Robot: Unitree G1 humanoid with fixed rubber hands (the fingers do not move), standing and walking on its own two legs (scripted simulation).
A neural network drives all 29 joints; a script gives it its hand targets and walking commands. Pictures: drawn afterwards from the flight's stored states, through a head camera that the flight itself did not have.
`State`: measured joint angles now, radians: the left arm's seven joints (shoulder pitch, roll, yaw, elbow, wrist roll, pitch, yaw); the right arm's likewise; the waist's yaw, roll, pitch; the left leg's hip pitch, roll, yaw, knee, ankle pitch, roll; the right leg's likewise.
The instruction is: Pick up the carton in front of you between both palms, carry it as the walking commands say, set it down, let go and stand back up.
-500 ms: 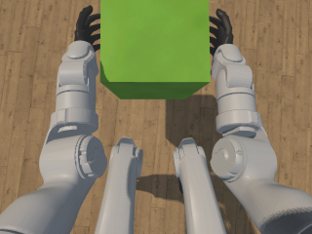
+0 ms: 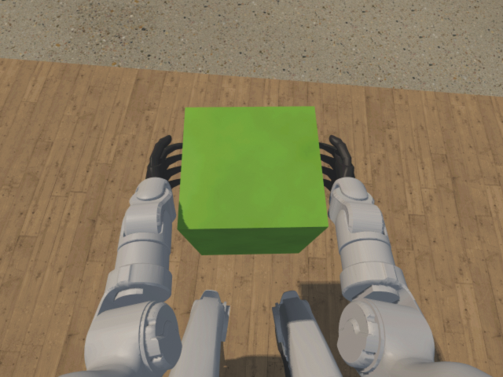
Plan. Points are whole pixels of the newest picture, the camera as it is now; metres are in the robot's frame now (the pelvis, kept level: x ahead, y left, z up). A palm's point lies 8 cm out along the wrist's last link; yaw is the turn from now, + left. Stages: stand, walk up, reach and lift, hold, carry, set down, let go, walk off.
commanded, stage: reach and lift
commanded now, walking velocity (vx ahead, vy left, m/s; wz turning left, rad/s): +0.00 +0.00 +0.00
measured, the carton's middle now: (250, 191) +0.43 +0.01 -0.11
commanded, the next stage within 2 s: hold in 1.68 s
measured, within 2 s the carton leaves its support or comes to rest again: neither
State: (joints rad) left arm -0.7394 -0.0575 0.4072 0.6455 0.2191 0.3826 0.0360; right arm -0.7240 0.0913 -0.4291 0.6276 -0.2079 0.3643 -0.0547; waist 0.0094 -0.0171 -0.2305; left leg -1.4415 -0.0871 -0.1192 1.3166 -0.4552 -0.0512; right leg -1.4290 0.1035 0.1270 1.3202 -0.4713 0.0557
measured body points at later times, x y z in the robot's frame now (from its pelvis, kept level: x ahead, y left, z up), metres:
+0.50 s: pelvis +0.05 +0.00 +0.12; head +0.09 +0.00 +0.57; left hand +0.38 +0.16 +0.10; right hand +0.38 -0.15 +0.11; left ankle +0.07 +0.13 -0.59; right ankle +0.06 -0.14 -0.59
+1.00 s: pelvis +0.04 +0.00 +0.15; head +0.02 +0.00 +0.60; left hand +0.35 +0.15 +0.16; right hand +0.35 -0.15 +0.16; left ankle +0.07 +0.13 -0.59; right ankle +0.06 -0.14 -0.59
